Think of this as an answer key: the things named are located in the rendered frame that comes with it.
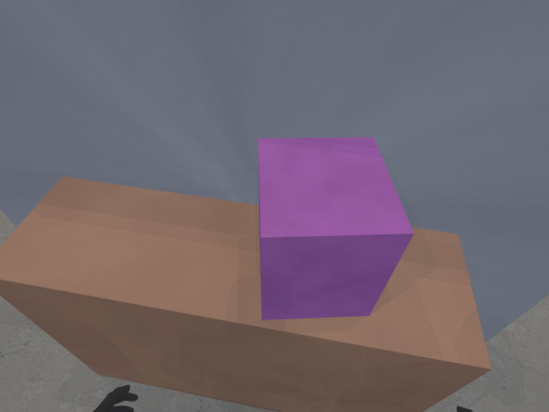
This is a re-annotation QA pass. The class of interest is robot left hand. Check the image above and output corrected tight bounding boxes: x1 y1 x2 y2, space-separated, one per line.
93 385 138 412

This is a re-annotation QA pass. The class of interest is carton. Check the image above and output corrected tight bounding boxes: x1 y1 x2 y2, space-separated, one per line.
258 137 414 320

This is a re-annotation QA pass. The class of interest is pedestal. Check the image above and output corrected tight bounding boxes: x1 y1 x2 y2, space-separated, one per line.
0 177 492 412

